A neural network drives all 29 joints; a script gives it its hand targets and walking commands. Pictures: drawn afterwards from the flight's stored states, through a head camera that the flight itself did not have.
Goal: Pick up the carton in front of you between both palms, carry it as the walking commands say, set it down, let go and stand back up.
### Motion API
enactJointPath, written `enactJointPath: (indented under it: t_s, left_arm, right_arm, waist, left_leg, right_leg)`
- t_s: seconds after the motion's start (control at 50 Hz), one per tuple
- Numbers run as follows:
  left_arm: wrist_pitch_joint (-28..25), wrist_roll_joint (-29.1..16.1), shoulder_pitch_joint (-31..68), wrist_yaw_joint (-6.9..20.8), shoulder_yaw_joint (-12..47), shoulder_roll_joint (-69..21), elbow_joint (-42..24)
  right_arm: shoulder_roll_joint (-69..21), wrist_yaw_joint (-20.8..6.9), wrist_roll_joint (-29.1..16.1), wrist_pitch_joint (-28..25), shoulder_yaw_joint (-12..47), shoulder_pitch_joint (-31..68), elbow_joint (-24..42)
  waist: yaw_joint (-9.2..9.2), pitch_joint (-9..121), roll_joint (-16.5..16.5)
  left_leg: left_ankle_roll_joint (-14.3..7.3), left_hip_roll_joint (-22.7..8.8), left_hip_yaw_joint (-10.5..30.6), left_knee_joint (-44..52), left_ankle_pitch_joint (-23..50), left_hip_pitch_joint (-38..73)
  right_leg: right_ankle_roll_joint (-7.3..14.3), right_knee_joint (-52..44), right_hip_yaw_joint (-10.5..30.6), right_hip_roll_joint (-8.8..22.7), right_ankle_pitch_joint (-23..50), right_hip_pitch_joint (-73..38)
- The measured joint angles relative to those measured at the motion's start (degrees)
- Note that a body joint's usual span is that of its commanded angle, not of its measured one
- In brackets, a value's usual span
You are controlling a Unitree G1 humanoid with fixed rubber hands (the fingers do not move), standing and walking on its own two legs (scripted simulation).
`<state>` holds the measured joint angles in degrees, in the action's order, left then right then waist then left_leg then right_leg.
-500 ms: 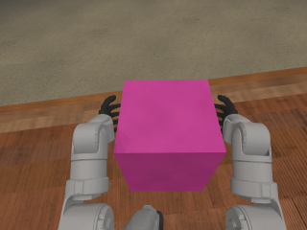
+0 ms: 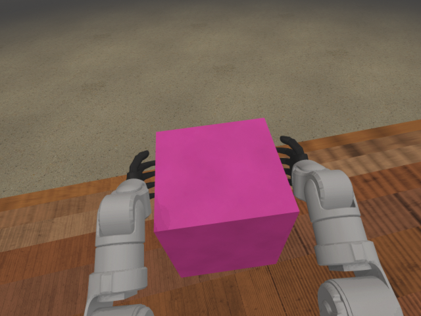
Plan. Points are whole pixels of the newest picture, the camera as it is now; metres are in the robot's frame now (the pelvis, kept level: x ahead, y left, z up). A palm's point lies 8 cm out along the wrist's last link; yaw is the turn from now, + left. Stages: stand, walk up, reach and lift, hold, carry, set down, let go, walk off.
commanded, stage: carry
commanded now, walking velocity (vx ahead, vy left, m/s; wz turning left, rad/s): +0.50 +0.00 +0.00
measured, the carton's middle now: (220, 202) +0.35 +0.00 +0.03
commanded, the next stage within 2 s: none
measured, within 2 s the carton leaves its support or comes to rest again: neither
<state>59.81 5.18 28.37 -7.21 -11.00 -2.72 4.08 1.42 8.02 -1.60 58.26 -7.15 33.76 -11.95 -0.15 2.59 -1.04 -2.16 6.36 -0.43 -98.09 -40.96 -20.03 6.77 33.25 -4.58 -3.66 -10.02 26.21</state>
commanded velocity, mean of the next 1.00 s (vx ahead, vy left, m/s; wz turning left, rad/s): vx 0.50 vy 0.00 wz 0.00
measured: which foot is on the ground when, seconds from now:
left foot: up 0.00-0.38, down 0.40-0.84, up 0.86-1.00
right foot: down 0.00-0.42, up 0.44-0.80, down 0.82-1.00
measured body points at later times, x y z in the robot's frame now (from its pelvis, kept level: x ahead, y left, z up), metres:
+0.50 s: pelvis +0.36 +0.02 -0.17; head +0.33 +0.01 +0.28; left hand +0.72 +0.14 -0.05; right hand +0.69 -0.16 -0.05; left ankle +0.38 +0.06 -0.88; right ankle +0.26 -0.08 -0.71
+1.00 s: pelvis +0.72 -0.02 -0.34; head +0.73 -0.02 +0.11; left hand +1.05 +0.17 -0.27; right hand +1.08 -0.13 -0.26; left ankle +0.75 +0.12 -0.95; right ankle +0.73 -0.07 -1.03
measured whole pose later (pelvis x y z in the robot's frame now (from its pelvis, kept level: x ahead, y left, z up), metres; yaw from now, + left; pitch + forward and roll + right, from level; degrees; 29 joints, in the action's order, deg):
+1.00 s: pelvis +0.72 -0.02 -0.34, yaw +1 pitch +1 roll -1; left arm 61.4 -0.3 30.3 -9.3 -7.9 0.0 10.5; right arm -2.6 6.9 3.8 62.3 -11.5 29.7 -8.6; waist 5.7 0.2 0.2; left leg -0.3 -0.2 4.3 -78.3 -22.6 -41.6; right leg 7.1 50.9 -6.1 -4.5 -26.6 25.7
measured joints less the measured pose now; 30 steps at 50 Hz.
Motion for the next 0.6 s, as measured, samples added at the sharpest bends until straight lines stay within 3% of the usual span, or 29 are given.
enactJointPath:
  t_s: [0.02, 0.06, 0.16, 0.24, 0.32, 0.36, 0.38, 0.4, 0.44, 0.46, 0.52, 0.6]
  left_arm:
    - [0.05, -0.93, 0.52, -0.47, 0.67, 0.42, 0.89]
    - [0.65, -3.04, 0.89, -1.45, 1.82, 1.49, 2.37]
    - [-0.05, -6.84, 1.39, -2.47, 3.31, 2.76, 4.20]
    - [-1.46, -7.83, 2.32, -2.46, 3.65, 2.52, 3.66]
    - [-2.12, -7.67, 2.39, -2.16, 3.55, 1.59, 1.75]
    - [-1.76, -7.13, 2.40, -1.69, 3.27, 1.61, 1.44]
    - [-1.35, -6.89, 2.31, -1.34, 2.92, 1.99, 1.50]
    - [-0.82, -6.77, 2.15, -0.89, 2.37, 2.66, 1.53]
    - [-0.20, -6.59, 2.82, -0.13, 1.48, 4.00, 2.59]
    - [0.22, -6.11, 3.26, 0.14, 1.12, 3.90, 3.50]
    - [2.22, -3.97, 3.70, 0.37, 0.00, 2.49, 5.26]
    - [3.72, -1.36, 1.31, 0.50, -2.18, 0.32, 5.21]
  right_arm:
    - [-0.13, -0.31, 0.53, 0.33, -0.70, -0.30, 0.40]
    - [-1.42, -0.56, 2.06, 1.38, -2.15, -1.56, 1.45]
    - [-4.51, -0.48, 5.09, 2.17, -4.88, -5.25, 6.10]
    - [-5.19, -0.49, 5.94, 1.78, -5.21, -7.63, 11.07]
    - [-5.03, -0.47, 6.14, 2.07, -4.96, -9.01, 15.24]
    - [-4.94, -0.46, 6.42, 2.56, -4.48, -8.71, 15.34]
    - [-4.97, -0.43, 6.66, 2.84, -3.95, -8.00, 14.38]
    - [-4.97, -0.32, 6.95, 3.25, -3.14, -6.69, 12.84]
    - [-4.59, 0.17, 7.08, 3.87, -1.69, -3.79, 9.51]
    - [-3.77, -0.10, 6.08, 4.36, -1.24, -2.84, 7.96]
    - [-1.54, 0.47, 2.78, 5.71, -0.14, -2.07, 4.45]
    - [-0.46, 0.88, 0.26, 5.60, 1.17, -1.70, -0.48]
  waist:
    - [1.76, -0.19, 0.38]
    - [4.37, -0.82, 0.08]
    - [7.68, -3.44, 0.62]
    - [8.26, -4.11, 1.52]
    - [8.02, -2.59, 3.75]
    - [6.81, -0.86, 4.23]
    - [5.42, 0.00, 4.08]
    - [3.33, 0.63, 4.31]
    - [-0.68, 1.46, 3.21]
    - [-2.08, 1.75, 3.35]
    - [-5.13, 1.43, 2.33]
    - [-7.50, -0.14, 2.23]
  left_leg:
    - [0.57, -0.77, 1.11, -1.62, 2.02, -3.13]
    - [0.96, -2.24, 2.88, 0.92, 5.70, -9.54]
    - [1.79, -6.52, 4.49, 24.14, 16.63, -20.72]
    - [0.29, -7.50, 3.50, 34.98, 37.40, -24.96]
    - [0.41, -7.01, 0.92, 56.81, 55.18, -19.80]
    - [-0.42, -5.91, -1.94, 62.58, 61.66, -15.52]
    - [-1.30, -5.02, -3.74, 63.60, 62.46, -12.57]
    - [-2.79, -4.44, -5.25, 65.09, 60.95, -8.54]
    - [-4.10, -1.98, -4.62, 61.20, 37.95, -4.73]
    - [-4.73, -0.93, -3.58, 59.42, 27.81, -3.54]
    - [-6.53, 1.48, -3.03, 51.62, 18.70, -3.61]
    - [-5.56, 2.12, -2.75, 46.46, 9.78, -1.43]
  right_leg:
    - [-0.06, 3.01, -0.27, -0.98, -4.67, 0.94]
    - [1.07, 8.02, -1.24, -1.47, -5.39, 2.28]
    - [1.22, 15.27, -1.83, -1.46, -15.85, 0.78]
    - [1.03, 20.58, -1.03, -1.37, -23.65, -1.68]
    - [0.45, 27.01, -0.05, -2.43, -33.91, -6.34]
    - [0.26, 31.86, -0.51, -2.51, -39.56, -8.97]
    - [0.10, 36.33, -1.48, -1.74, -35.59, -9.81]
    - [0.37, 44.45, -2.69, -1.11, -32.33, -8.82]
    - [-1.51, 62.08, -1.36, -0.17, -29.59, -2.63]
    - [-2.36, 65.87, 0.32, -0.77, -28.21, 0.91]
    - [-3.70, 58.46, 5.26, 0.48, -20.20, 10.20]
    - [-5.11, 39.03, 7.92, 3.88, -10.46, 16.49]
